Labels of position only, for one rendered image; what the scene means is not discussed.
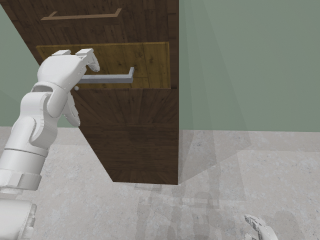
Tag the left robot forearm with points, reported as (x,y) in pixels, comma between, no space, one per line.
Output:
(31,137)

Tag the handle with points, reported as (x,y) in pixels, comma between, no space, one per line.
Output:
(108,78)
(81,20)

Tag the drawer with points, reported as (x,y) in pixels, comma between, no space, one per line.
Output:
(151,62)

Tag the robot left hand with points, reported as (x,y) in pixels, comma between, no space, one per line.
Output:
(66,70)

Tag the left robot upper arm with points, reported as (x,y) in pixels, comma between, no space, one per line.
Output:
(17,218)

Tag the robot right hand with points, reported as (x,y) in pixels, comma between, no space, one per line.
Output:
(264,232)

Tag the cabinet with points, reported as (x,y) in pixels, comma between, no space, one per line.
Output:
(134,132)

